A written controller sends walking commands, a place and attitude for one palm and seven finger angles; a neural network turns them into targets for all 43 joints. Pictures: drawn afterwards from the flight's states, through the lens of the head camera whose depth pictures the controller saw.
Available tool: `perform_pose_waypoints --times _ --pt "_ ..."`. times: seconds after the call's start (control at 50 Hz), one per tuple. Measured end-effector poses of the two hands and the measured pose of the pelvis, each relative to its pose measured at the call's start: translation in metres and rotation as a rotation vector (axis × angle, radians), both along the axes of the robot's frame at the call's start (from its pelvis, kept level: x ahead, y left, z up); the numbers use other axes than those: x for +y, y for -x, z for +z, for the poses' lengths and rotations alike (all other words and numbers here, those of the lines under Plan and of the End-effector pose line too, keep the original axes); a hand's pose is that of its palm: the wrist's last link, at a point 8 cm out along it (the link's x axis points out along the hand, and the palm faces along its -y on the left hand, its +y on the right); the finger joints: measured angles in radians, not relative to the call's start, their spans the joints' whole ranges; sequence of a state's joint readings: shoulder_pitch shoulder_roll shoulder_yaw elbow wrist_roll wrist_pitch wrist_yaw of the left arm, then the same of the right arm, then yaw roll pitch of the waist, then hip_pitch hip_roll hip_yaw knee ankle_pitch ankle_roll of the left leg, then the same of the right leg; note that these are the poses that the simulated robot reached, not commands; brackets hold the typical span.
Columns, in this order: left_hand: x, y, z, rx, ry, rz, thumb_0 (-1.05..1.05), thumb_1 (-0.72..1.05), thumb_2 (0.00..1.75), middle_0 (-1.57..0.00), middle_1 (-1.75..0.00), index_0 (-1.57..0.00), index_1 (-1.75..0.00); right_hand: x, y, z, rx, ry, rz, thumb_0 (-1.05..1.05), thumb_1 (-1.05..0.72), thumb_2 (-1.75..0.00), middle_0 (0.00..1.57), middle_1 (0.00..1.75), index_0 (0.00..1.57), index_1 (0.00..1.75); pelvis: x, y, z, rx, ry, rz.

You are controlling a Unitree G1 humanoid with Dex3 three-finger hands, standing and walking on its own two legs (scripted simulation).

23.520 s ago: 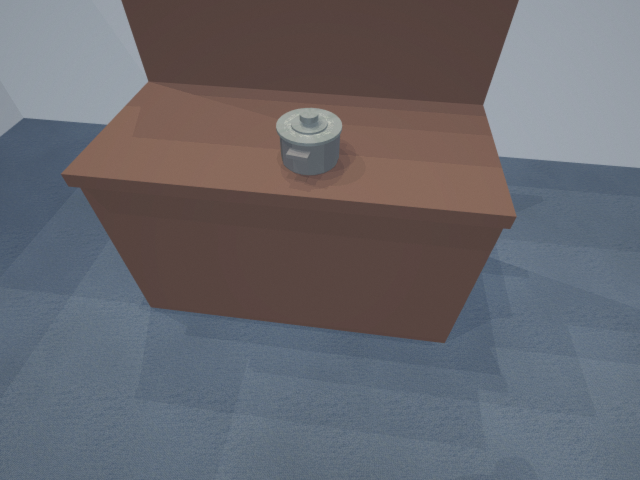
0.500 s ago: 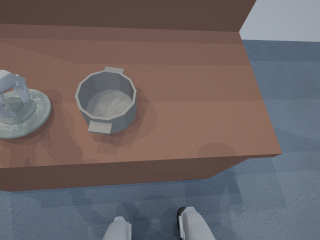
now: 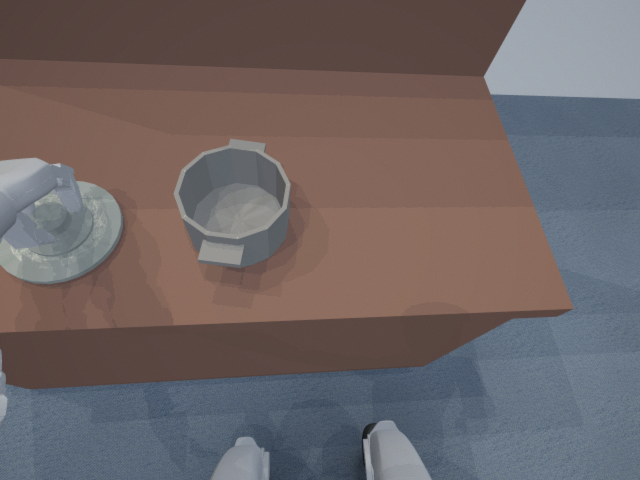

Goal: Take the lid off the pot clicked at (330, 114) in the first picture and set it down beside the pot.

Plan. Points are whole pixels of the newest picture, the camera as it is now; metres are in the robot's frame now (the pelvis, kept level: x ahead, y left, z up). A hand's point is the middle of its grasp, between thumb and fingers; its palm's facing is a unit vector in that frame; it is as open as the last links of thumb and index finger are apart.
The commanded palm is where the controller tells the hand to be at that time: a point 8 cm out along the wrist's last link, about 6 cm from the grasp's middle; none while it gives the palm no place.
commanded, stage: open the fingers wide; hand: left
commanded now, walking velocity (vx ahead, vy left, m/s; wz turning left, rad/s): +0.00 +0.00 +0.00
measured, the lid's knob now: (50, 219) +0.45 +0.34 -0.03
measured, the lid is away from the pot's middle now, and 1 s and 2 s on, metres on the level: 0.24 0.24 0.24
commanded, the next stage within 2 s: raise the empty hand in 0.62 s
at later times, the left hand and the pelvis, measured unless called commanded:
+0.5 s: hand (37, 218) +0.44 +0.34 +0.01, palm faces -0.50 -0.08 -0.86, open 10.5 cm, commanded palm +0.46 +0.33 +0.05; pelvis +0.00 +0.01 +0.00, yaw +0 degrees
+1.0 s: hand (19, 214) +0.43 +0.34 +0.03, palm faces -0.47 -0.09 -0.88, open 10.9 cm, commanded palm +0.46 +0.33 +0.08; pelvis +0.01 +0.00 +0.01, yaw +1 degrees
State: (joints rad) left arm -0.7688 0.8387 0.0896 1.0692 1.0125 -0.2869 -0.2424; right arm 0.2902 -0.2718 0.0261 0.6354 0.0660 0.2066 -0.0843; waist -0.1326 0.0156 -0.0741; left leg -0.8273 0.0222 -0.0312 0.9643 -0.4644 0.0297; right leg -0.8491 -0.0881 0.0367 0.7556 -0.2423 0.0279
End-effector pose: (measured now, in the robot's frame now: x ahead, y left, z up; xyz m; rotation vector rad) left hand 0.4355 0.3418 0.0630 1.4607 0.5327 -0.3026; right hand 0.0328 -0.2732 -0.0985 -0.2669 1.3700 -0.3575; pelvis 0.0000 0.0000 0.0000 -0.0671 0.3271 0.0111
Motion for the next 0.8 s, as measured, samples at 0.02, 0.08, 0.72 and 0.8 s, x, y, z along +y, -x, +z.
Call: perform_pose_waypoints --times 0.02,0.08,0.72,0.8 --pt "0.000 0.000 0.000 0.001 -0.004 -0.001 -0.01 0.41 0.52 -0.60 -1.06 -0.54 -1.03 0.000 0.001 0.000 0.003 0.000 0.000 0.00 -0.90 -0.90 0.21 0.30 0.20 0.30 0.001 0.000 0.000 0.000 0.000 0.000" --pt "0.000 -0.001 -0.001 0.002 -0.017 -0.005 0.00 0.42 0.48 -0.57 -1.06 -0.52 -1.04 0.002 0.005 0.000 0.011 0.002 -0.004 0.00 -0.90 -0.90 0.21 0.30 0.20 0.30 0.002 0.001 0.000 0.000 0.001 0.001" --pt "-0.002 -0.006 0.001 -0.013 -0.002 0.001 0.00 0.15 0.33 -0.28 -1.01 -0.28 -1.01 0.008 0.004 0.004 0.018 -0.015 -0.022 0.00 -0.90 -0.90 0.21 0.30 0.20 0.30 0.006 -0.007 0.005 -0.009 -0.001 -0.004" --pt "0.000 -0.002 0.004 -0.015 -0.012 -0.001 0.00 0.14 0.34 -0.28 -1.01 -0.28 -1.01 0.006 0.000 0.005 0.010 -0.012 -0.016 0.00 -0.90 -0.90 0.21 0.30 0.20 0.30 0.005 -0.008 0.006 -0.013 0.000 0.001"
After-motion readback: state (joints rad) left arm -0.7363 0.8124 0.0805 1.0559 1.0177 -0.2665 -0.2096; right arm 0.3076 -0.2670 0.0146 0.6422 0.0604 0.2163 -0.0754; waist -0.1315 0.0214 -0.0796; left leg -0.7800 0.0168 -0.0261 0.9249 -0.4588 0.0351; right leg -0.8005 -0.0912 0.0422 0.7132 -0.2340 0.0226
